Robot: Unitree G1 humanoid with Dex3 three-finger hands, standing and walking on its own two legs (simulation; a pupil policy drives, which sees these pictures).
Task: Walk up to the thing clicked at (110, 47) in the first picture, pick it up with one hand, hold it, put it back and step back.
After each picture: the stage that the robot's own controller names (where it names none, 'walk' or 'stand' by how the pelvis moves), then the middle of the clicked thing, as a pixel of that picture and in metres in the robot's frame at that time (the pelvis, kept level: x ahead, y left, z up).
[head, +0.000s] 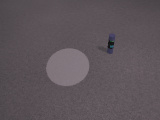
stand; (111, 44) +1.41 -0.23 -0.66
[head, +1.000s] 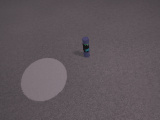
walk; (86, 47) +1.31 +0.14 -0.63
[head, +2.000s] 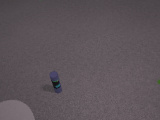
walk; (56, 82) +0.81 +0.36 -0.64
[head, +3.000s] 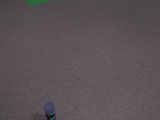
walk; (50, 114) +0.53 +0.25 -0.64
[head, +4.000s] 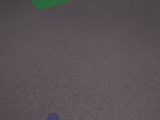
stand; out of the picture +0.46 +0.26 -0.64
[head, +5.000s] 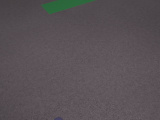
stand; out of the picture +0.45 +0.23 -0.66
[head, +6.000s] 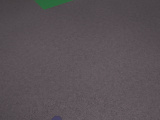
stand; out of the picture +0.43 +0.23 -0.66
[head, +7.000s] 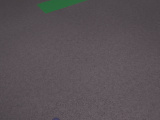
stand; out of the picture +0.44 +0.24 -0.66
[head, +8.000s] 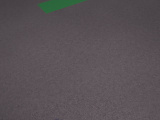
stand; out of the picture +0.43 +0.24 -0.66
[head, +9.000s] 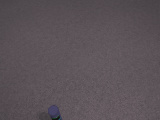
go down; (55, 116) +0.45 +0.24 -0.64
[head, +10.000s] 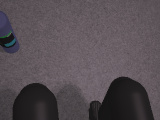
go down; (5, 35) +0.52 +0.28 -0.23
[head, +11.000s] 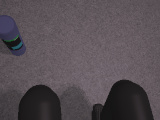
close in; (12, 39) +0.52 +0.28 -0.24
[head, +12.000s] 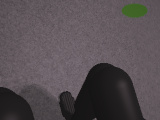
close in; out of the picture +0.50 +0.33 -0.17
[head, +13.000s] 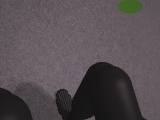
lift; out of the picture +0.48 +0.33 -0.17
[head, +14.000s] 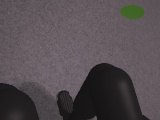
lift; out of the picture +0.45 +0.31 -0.17
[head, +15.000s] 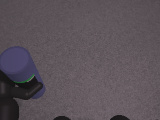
lift; (27, 78) +0.35 +0.20 +0.01
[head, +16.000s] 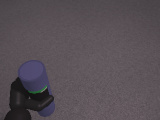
hold; (40, 92) +0.32 +0.18 +0.03
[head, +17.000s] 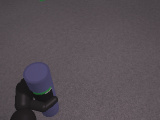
hold; (44, 93) +0.32 +0.17 +0.02
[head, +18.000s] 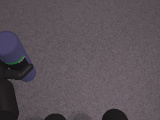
crouch; (18, 61) +0.43 +0.22 -0.04
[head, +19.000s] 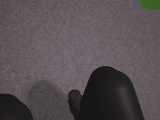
lower; out of the picture +0.52 +0.30 -0.13
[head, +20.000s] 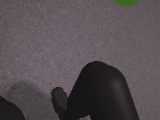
lower; out of the picture +0.49 +0.32 -0.18
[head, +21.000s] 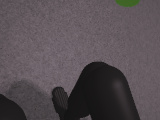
lower; out of the picture +0.49 +0.33 -0.18
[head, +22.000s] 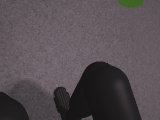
lower; out of the picture +0.49 +0.32 -0.18
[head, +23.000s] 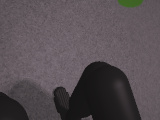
rest; out of the picture +0.49 +0.32 -0.18
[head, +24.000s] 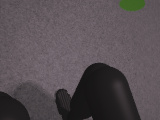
open; out of the picture +0.49 +0.31 -0.18
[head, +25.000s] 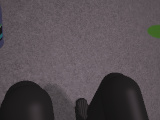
stand; out of the picture +0.50 +0.28 -0.20
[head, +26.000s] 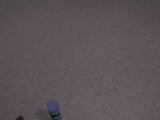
stand; (55, 112) +0.46 +0.20 -0.56
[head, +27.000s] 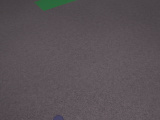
stand; out of the picture +0.45 +0.21 -0.60
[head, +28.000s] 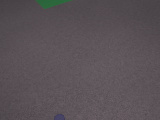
stand; out of the picture +0.45 +0.20 -0.60
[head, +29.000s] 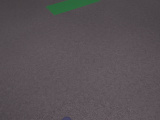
stand; out of the picture +0.46 +0.19 -0.66
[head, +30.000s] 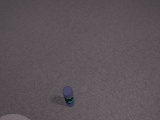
walk; (69, 97) +0.53 +0.16 -0.63
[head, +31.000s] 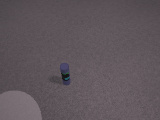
walk; (65, 74) +0.76 +0.20 -0.62
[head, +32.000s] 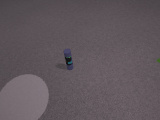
stand; (68, 59) +1.09 +0.30 -0.63
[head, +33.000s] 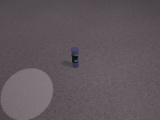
stand; (75, 57) +1.13 +0.19 -0.65
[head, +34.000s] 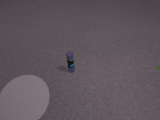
stand; (70, 62) +1.11 +0.21 -0.66
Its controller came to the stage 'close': yes
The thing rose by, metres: 0.68
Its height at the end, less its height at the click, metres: +0.00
